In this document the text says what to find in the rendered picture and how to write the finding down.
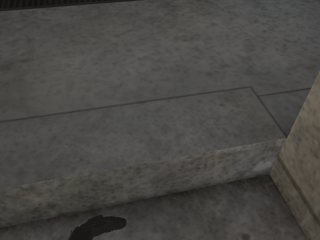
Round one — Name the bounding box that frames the left robot hand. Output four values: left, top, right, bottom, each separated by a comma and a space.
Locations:
68, 215, 127, 240

